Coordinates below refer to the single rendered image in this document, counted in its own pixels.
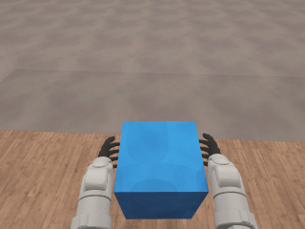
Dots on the left robot forearm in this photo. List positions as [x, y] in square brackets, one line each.
[94, 202]

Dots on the carton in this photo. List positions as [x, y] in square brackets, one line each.
[160, 172]

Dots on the right robot forearm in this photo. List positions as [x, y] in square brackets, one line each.
[230, 201]

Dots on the robot right hand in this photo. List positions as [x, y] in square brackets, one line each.
[212, 150]

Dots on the robot left hand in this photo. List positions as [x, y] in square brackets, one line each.
[107, 152]

